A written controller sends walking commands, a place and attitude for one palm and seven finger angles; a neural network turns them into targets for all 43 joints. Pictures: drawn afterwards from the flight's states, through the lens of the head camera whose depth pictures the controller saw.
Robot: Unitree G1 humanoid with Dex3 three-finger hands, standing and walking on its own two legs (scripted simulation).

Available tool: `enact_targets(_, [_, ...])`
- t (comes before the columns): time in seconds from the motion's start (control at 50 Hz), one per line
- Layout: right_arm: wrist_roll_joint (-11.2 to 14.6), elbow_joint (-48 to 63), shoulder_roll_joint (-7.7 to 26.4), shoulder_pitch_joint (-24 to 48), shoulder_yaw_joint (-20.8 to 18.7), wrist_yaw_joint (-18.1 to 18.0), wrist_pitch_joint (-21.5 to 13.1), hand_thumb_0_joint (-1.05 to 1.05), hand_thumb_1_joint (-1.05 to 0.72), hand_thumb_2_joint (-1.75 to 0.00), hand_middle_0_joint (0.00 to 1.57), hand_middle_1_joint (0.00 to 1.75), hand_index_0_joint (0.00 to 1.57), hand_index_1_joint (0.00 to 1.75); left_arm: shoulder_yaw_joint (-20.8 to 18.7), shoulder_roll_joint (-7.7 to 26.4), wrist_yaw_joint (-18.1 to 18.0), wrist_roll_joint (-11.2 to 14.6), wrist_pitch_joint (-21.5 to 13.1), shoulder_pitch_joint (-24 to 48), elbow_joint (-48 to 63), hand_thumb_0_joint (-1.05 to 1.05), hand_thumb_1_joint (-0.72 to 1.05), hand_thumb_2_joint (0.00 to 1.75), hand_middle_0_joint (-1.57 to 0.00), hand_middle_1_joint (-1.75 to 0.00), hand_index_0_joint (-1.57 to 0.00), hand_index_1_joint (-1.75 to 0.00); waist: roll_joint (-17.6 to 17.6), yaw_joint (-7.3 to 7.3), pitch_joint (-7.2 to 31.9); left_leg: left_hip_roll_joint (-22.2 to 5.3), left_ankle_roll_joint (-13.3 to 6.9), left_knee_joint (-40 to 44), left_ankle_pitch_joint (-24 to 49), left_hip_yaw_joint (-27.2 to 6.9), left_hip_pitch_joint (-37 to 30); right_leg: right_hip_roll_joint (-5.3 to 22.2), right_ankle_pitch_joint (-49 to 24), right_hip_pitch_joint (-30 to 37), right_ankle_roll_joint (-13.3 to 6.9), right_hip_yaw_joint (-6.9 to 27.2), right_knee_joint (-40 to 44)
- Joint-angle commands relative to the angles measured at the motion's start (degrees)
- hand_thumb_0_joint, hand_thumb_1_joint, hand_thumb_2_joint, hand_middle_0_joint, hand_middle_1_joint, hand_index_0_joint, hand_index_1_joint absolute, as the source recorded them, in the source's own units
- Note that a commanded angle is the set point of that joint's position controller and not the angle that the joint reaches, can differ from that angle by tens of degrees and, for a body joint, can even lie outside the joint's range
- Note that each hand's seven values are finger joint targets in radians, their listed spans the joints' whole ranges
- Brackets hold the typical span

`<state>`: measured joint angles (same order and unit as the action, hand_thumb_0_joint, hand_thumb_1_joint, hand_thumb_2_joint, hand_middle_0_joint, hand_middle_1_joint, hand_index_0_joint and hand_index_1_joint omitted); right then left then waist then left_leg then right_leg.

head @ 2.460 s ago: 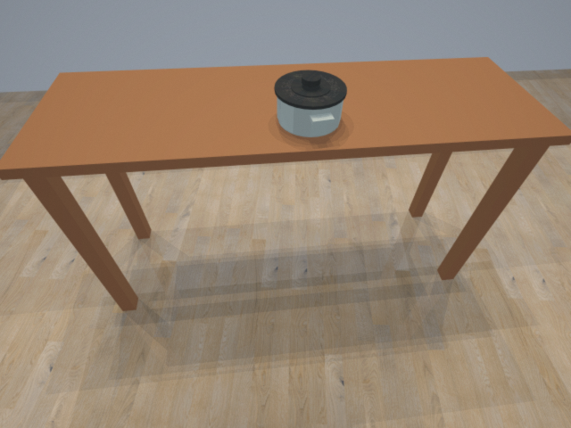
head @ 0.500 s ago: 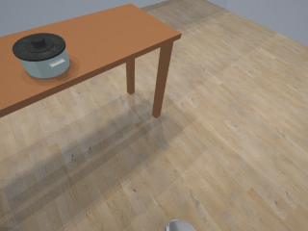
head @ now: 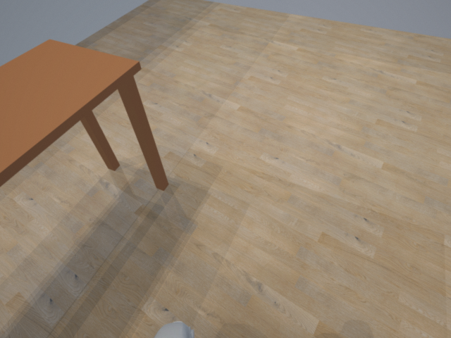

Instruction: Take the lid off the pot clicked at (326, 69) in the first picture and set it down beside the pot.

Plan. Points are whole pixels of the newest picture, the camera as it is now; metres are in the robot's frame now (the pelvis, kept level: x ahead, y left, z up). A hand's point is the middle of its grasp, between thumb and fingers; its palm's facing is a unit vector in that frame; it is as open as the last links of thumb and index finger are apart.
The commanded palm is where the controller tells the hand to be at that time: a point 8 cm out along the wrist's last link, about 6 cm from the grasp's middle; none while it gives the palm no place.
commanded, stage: walk to a spot facing it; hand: left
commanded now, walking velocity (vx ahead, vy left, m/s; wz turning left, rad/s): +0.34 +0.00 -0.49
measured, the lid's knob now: out of the picture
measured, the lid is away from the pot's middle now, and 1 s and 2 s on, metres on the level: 0.00 0.00 0.00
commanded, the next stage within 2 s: turn to face it in 0.72 s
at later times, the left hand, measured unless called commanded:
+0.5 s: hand (126, 287) +0.25 +0.25 -0.18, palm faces -0.20 -0.96 -0.17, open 7.4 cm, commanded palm none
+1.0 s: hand (210, 202) +0.47 +0.07 -0.16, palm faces -0.52 -0.82 -0.25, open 7.4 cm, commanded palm none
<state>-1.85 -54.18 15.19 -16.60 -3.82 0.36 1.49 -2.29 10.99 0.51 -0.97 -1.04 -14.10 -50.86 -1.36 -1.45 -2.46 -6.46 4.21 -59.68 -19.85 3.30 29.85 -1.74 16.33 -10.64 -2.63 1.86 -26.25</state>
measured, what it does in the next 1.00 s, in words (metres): walks ahead, turning right: left foot, then right foot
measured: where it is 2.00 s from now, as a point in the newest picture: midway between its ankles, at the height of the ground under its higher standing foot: (242, 334)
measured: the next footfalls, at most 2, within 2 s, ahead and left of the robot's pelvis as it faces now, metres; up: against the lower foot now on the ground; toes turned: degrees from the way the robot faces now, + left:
left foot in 0.28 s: +0.24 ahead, +0.14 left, +0.00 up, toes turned -5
right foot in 0.82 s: +0.30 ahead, -0.13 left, +0.00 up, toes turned -36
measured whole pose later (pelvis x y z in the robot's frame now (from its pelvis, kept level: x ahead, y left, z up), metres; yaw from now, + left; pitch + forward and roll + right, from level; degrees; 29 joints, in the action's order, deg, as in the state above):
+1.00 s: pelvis +0.26 -0.02 -0.01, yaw -29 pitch -1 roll +0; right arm -0.9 -57.5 10.1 -17.7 -2.3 -1.7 2.0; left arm -1.7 9.6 -1.8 -1.4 -0.2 -5.7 -52.1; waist -1.8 -4.5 -4.5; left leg -6.8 3.0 -66.3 -24.9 2.7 26.6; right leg -0.6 13.1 -18.5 -4.8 -7.5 -32.4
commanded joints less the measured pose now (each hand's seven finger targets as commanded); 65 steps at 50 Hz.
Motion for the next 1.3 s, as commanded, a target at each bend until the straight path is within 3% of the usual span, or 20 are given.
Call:
enact_targets(0.0, [0.3, 7.3, 2.3, 7.0, -0.9, 0.5, -3.1, 0.0, -0.9, -0.9, 0.2, 0.3, 0.2, 0.3, -3.7, 11.9, -0.4, 0.2, -1.6, -6.1, 1.0, 0.0, 0.9, 0.9, -0.2, -0.3, -0.2, -0.3, 9.1, 3.43, -0.6, 0.4, 0.5, 4.0, 4.3, -0.5, 8.3, 13.3, -7.1, 5.6, -9.0, 16.5, 12.1])
enact_targets(0.16, [1.1, 10.2, 0.8, 13.3, -0.5, 0.7, -4.9, 0.0, -0.9, -0.9, 0.2, 0.3, 0.2, 0.3, -3.7, 11.4, -1.0, -0.5, -2.0, -8.5, -0.6, 0.0, 0.9, 0.9, -0.2, -0.3, -0.2, -0.3, 10.3, 4.16, -2.5, 3.2, -1.2, 17.9, 3.2, -0.9, 0.0, 13.6, -12.2, 3.9, -8.6, 20.2, 9.6])
enact_targets(0.22, [1.0, 5.9, 3.4, -0.3, -1.1, -0.8, -5.9, 0.0, -0.9, -0.9, 0.2, 0.3, 0.2, 0.3, -4.0, 10.2, -1.0, -0.1, -2.1, -6.3, -0.8, 0.0, 0.9, 0.9, -0.2, -0.3, -0.2, -0.3, 6.1, -2.34, 3.7, 4.9, -2.6, 32.6, 7.3, -1.0, -26.3, 7.0, -20.4, -4.8, -4.5, 15.7, -6.8])
enact_targets(0.26, [0.0, 2.9, 13.6, -13.9, -3.0, -1.6, -6.2, 0.0, -0.9, -0.9, 0.2, 0.3, 0.2, 0.3, -3.4, 4.9, 0.1, 1.0, -2.2, -8.8, 0.7, 0.0, 0.9, 0.9, -0.2, -0.3, -0.2, -0.3, -18.7, -5.41, 12.3, -22.6, -10.8, 44.0, -1.4, -34.1, -43.2, -3.7, 15.4, -25.3, 1.5, 1.8, -39.8])
enact_targets(0.28, [0.1, 3.7, 11.8, -11.1, -2.1, -1.5, -5.2, 0.0, -0.9, -0.9, 0.2, 0.3, 0.2, 0.3, -3.6, 6.5, 0.0, 0.4, -2.1, -6.8, 0.8, 0.0, 0.9, 0.9, -0.2, -0.3, -0.2, -0.3, -11.9, -4.6, 7.1, -23.6, -13.7, 46.8, -6.0, -36.6, -35.1, 0.8, 14.0, -27.0, 1.1, 4.4, -46.4])
enact_targets(0.32, [0.4, 5.7, 4.5, -1.2, -0.2, -1.3, -5.7, 0.0, -0.9, -0.9, 0.2, 0.3, 0.2, 0.3, -3.5, 5.9, 0.8, -0.6, -1.4, -5.5, -0.5, 0.0, 0.9, 0.9, -0.2, -0.3, -0.2, -0.3, -5.7, -0.17, -1.4, -18.1, -11.3, 48.8, -6.4, -23.3, -20.6, 5.3, 5.4, -26.9, 1.7, 1.9, -49.2])
enact_targets(0.4, [1.2, 4.0, 0.3, 0.1, 1.4, -2.0, -6.6, 0.0, -0.9, -0.9, 0.2, 0.3, 0.2, 0.3, -3.3, 3.4, 1.7, -0.6, 1.5, -8.5, -2.0, 0.0, 0.9, 0.9, -0.2, -0.3, -0.2, -0.3, -9.5, 3.7, -1.3, -11.2, -8.3, 46.4, 22.2, -1.8, -16.8, 6.8, -2.8, -23.2, 4.2, -0.6, -46.2])
enact_targets(0.48, [1.2, 2.7, 0.6, -2.9, 0.6, -2.4, -6.3, 0.0, -0.9, -0.9, 0.2, 0.3, 0.2, 0.3, -3.3, 2.2, 1.6, -0.7, 2.8, -4.7, -0.6, 0.0, 0.9, 0.9, -0.2, -0.3, -0.2, -0.3, -4.6, 3.05, 0.4, -12.3, -10.5, 44.6, 33.3, 2.8, -22.2, 7.2, -4.7, -27.4, 5.7, -2.4, -42.3])
enact_targets(0.7, [0.2, 0.1, 4.1, -7.2, -0.6, -2.1, -3.8, 0.0, -0.9, -0.9, 0.2, 0.3, 0.2, 0.3, -2.0, 2.6, 1.6, -0.5, 2.5, 9.8, 4.3, 0.0, 0.9, 0.9, -0.2, -0.3, -0.2, -0.3, -8.2, -1.35, -0.9, -14.3, -9.8, 35.5, 43.2, 10.4, -29.4, 5.0, -0.9, -20.1, 3.4, -9.2, -15.4])
enact_targets(0.76, [0.6, 1.1, 5.0, -6.7, -1.1, -1.7, -3.5, 0.0, -0.9, -0.9, 0.2, 0.3, 0.2, 0.3, -2.8, 6.4, 1.2, -0.8, 0.7, 0.8, 2.6, 0.0, 0.9, 0.9, -0.2, -0.3, -0.2, -0.3, -3.3, 3.84, 5.9, -13.3, -5.6, 16.7, 44.4, 12.6, -23.7, 2.4, -6.9, -0.3, 0.9, -9.3, -3.5])
enact_targets(0.78, [1.4, 2.2, 3.4, -7.5, -0.6, -1.0, -3.3, 0.0, -0.9, -0.9, 0.2, 0.3, 0.2, 0.3, -4.0, 12.2, 0.4, -1.0, -0.2, -5.3, 0.9, 0.0, 0.9, 0.9, -0.2, -0.3, -0.2, -0.3, 7.7, 6.37, 12.9, -9.0, -2.2, 1.0, 22.6, 14.9, -8.3, 13.0, -27.2, 17.8, -4.0, 3.9, -3.0])
enact_targets(0.8, [1.8, 4.1, 0.6, -6.8, 0.0, -1.4, -2.9, 0.0, -0.9, -0.9, 0.2, 0.3, 0.2, 0.3, -5.2, 17.2, -0.4, 0.3, -0.4, -9.2, -0.1, 0.0, 0.9, 0.9, -0.2, -0.3, -0.2, -0.3, 16.5, 6.61, 18.7, 0.6, 1.1, -17.7, -17.7, 9.8, 3.9, 28.3, -54.5, 24.1, -12.4, 24.2, -1.4])
enact_targets(0.82, [2.0, 4.1, 2.0, -4.4, 0.0, -2.3, -2.3, 0.0, -0.9, -0.9, 0.2, 0.3, 0.2, 0.3, -4.8, 15.1, -1.6, 1.2, 0.2, -8.9, -0.1, 0.0, 0.9, 0.9, -0.2, -0.3, -0.2, -0.3, 9.0, 6.71, 18.4, -1.5, -0.8, -18.0, -16.4, -0.8, 2.5, 27.4, -51.6, 19.6, -14.0, 17.6, 0.0])
enact_targets(0.94, [0.9, -3.2, -3.4, -10.1, 1.2, -1.9, 0.1, 0.0, -0.9, -0.9, 0.2, 0.3, 0.2, 0.3, -1.6, 6.1, -2.9, -0.3, -0.1, 6.2, 1.4, 0.0, 0.9, 0.9, -0.2, -0.3, -0.2, -0.3, 6.1, -2.14, 5.7, -0.8, -1.4, -4.6, -3.1, -1.6, -7.6, 16.7, -23.3, -6.5, -6.8, -1.4, 7.9])
enact_targets(1.08, [1.2, -1.1, -3.7, -1.7, 0.5, -1.1, 0.2, 0.0, -0.9, -0.9, 0.2, 0.3, 0.2, 0.3, -2.8, 7.0, -2.7, -0.4, 0.8, 2.2, -0.6, 0.0, 0.9, 0.9, -0.2, -0.3, -0.2, -0.3, 9.5, 2.02, 0.1, 1.2, -1.3, 7.7, -5.4, 1.6, -4.6, 20.2, -14.2, -2.8, -7.4, -1.8, 9.8])
enact_targets(1.2, [0.8, -0.7, -3.4, -5.2, -0.2, -0.5, -0.4, 0.0, -0.9, -0.9, 0.2, 0.3, 0.2, 0.3, -3.8, 6.9, -2.8, 0.0, 1.6, 2.2, 0.1, 0.0, 0.9, 0.9, -0.2, -0.3, -0.2, -0.3, 4.4, -0.25, 2.6, 1.8, -2.6, 28.7, 5.8, 2.8, -16.8, 19.8, -8.0, -7.0, -2.0, -8.0, -1.7])
enact_targets(1.22, [0.6, -0.5, 0.1, -7.0, -1.0, -0.5, -0.8, 0.0, -0.9, -0.9, 0.2, 0.3, 0.2, 0.3, -3.6, 4.7, -2.5, 0.3, 2.1, 1.3, 0.7, 0.0, 0.9, 0.9, -0.2, -0.3, -0.2, -0.3, -8.3, -0.83, 3.0, -4.7, -5.7, 37.0, 10.9, -8.5, -20.2, 14.9, 0.7, -13.0, 1.6, -11.3, -11.6])
enact_targets(1.24, [0.2, 0.2, 5.9, -9.3, -2.2, -1.0, -1.1, 0.0, -0.9, -0.9, 0.2, 0.3, 0.2, 0.3, -3.1, 1.9, -2.2, 0.7, 2.3, 2.6, 3.1, 0.0, 0.9, 0.9, -0.2, -0.3, -0.2, -0.3, -22.2, -2.44, 2.3, -18.3, -13.5, 44.3, 24.3, -28.6, -21.8, 6.9, 19.2, -23.8, 6.4, -12.4, -25.5])
enact_targets(1.26, [-0.1, -0.4, 7.0, -9.8, -2.5, -1.4, -0.7, 0.0, -0.9, -0.9, 0.2, 0.3, 0.2, 0.3, -3.0, 3.9, -2.2, -0.2, 2.6, 6.5, 4.2, 0.0, 0.9, 0.9, -0.2, -0.3, -0.2, -0.3, -13.9, -3.43, 2.7, -20.5, -18.0, 44.8, 22.9, -29.8, -20.4, 6.8, 19.0, -24.5, 5.4, -5.5, -35.8])
enact_targets(1.28, [0.0, 0.1, 5.6, -6.8, -2.3, -1.8, -1.0, 0.0, -0.9, -0.9, 0.2, 0.3, 0.2, 0.3, -3.5, 3.6, -1.9, -0.5, 2.6, 6.6, 3.6, 0.0, 0.9, 0.9, -0.2, -0.3, -0.2, -0.3, -10.0, -1.65, 2.9, -16.2, -16.7, 45.1, 16.4, -25.3, -18.0, 7.6, 13.2, -24.5, 5.0, -2.6, -39.2])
